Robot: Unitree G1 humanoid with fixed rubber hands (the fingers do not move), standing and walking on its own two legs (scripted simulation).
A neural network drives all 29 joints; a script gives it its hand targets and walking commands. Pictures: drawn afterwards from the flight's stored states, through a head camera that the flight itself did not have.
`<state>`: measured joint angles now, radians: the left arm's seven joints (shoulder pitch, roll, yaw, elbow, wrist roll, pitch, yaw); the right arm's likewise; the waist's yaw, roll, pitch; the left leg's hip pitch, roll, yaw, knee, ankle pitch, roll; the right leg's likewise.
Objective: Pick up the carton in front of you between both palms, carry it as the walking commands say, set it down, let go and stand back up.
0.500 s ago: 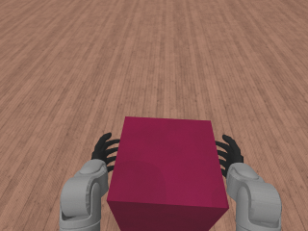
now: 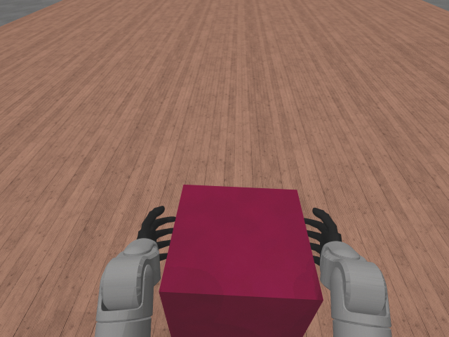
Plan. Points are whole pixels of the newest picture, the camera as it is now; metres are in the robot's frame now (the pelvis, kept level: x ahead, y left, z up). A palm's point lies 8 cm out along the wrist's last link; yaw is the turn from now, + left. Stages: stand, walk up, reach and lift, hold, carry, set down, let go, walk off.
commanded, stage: carry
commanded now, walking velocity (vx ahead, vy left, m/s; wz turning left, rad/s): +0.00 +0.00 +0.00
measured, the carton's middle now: (236, 273) +0.26 +0.00 +0.00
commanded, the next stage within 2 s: hold in 1.32 s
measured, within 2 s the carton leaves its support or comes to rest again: neither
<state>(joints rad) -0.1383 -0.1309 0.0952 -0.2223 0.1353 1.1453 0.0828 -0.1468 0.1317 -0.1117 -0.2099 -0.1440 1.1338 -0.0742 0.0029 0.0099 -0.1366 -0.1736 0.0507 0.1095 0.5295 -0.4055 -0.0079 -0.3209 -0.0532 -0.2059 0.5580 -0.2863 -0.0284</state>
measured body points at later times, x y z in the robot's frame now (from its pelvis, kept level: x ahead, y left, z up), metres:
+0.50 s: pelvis -0.03 +0.01 +0.00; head -0.04 +0.01 +0.45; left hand +0.28 +0.16 +0.03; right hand +0.29 -0.14 +0.03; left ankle -0.08 +0.11 -0.73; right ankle +0.00 -0.10 -0.73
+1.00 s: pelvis -0.04 +0.01 +0.00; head -0.06 +0.01 +0.45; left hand +0.26 +0.16 +0.04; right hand +0.27 -0.14 +0.04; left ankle -0.08 +0.11 -0.73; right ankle +0.00 -0.10 -0.73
